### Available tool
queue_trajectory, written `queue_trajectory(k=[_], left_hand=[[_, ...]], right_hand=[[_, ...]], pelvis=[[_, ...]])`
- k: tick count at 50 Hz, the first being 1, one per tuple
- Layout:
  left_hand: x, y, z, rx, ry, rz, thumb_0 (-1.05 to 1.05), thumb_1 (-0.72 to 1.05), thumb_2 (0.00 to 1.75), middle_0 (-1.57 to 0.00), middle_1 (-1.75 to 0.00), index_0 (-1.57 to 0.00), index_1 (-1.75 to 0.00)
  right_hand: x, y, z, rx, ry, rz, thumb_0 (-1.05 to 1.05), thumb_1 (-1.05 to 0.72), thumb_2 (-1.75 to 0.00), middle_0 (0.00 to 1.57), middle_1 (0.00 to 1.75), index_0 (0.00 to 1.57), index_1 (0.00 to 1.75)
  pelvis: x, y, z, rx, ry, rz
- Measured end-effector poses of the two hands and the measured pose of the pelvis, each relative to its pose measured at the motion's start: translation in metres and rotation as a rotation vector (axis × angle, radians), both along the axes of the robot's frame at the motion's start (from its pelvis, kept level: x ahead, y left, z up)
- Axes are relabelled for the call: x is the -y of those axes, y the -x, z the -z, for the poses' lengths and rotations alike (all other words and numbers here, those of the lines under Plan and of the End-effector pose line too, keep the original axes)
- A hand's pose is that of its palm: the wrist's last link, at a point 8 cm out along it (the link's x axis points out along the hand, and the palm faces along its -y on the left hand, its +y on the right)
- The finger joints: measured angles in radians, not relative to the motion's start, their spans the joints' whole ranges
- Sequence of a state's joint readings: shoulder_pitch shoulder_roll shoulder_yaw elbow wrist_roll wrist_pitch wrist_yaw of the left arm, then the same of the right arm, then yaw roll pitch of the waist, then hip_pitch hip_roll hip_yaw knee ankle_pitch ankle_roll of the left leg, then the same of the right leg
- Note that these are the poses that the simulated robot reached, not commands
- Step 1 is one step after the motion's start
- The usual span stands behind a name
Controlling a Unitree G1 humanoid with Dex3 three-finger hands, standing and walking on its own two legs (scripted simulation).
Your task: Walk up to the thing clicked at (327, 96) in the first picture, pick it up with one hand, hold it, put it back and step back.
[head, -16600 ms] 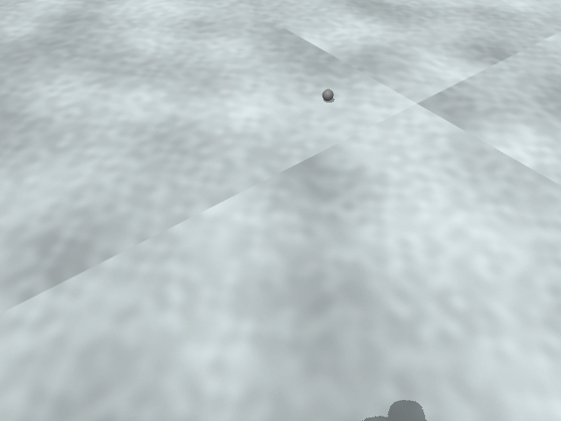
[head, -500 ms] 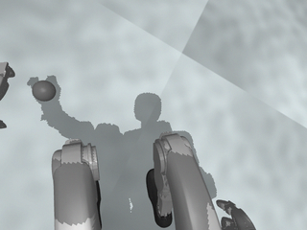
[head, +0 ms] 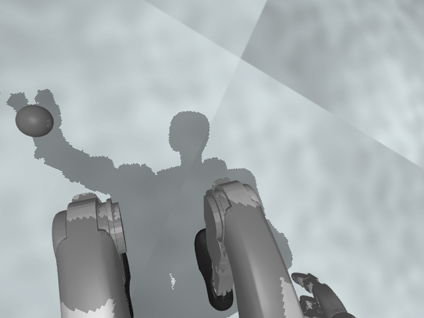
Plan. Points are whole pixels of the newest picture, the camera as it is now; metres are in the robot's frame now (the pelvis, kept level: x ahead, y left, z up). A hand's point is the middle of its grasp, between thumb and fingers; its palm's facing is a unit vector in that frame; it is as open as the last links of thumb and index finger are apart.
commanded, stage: rise first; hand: left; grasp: from above
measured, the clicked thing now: (35, 121) +0.50 +0.31 -0.31
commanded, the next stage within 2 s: approach in 1.56 s
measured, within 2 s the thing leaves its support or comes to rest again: neither
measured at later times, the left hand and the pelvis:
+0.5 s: hand out of the picture +0.44 +0.35 -0.19, palm faces -0.44 -0.10 -0.89, open 14.2 cm; pelvis +0.00 +0.00 -0.01, yaw -1 degrees
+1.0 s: hand out of the picture +0.45 +0.35 -0.20, palm faces -0.44 -0.10 -0.89, open 14.1 cm; pelvis +0.00 +0.00 -0.02, yaw -2 degrees
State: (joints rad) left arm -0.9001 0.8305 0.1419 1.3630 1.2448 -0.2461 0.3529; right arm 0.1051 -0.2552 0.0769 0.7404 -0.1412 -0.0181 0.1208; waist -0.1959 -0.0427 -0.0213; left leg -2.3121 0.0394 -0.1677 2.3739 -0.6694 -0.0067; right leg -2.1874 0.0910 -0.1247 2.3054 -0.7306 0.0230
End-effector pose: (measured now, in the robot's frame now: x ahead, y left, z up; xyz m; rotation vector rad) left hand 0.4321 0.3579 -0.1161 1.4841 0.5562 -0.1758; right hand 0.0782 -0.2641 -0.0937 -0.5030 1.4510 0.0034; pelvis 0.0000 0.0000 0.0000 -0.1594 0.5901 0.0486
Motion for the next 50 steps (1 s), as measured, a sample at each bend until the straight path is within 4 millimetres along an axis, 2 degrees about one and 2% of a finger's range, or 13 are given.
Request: queue_trajectory(k=[21,50], left_hand=[[0.007,-0.010,0.013,0.002,0.000,0.006,0.00,-0.57,1.04,-0.08,-1.02,-0.08,-1.03],[0.009,-0.023,0.027,0.006,-0.002,0.007,0.00,-0.55,1.01,-0.09,-1.04,-0.09,-1.04]], right_hand=[[-0.003,0.006,0.007,-0.008,-0.010,-0.007,0.00,-0.92,-0.90,0.20,0.30,0.20,0.30],[-0.006,0.024,0.003,-0.027,0.003,-0.015,0.00,-0.91,-0.90,0.20,0.30,0.20,0.30]], pelvis=[[0.000,0.000,0.010,0.012,0.005,0.007],[-0.002,0.002,0.018,0.030,0.021,0.013]])
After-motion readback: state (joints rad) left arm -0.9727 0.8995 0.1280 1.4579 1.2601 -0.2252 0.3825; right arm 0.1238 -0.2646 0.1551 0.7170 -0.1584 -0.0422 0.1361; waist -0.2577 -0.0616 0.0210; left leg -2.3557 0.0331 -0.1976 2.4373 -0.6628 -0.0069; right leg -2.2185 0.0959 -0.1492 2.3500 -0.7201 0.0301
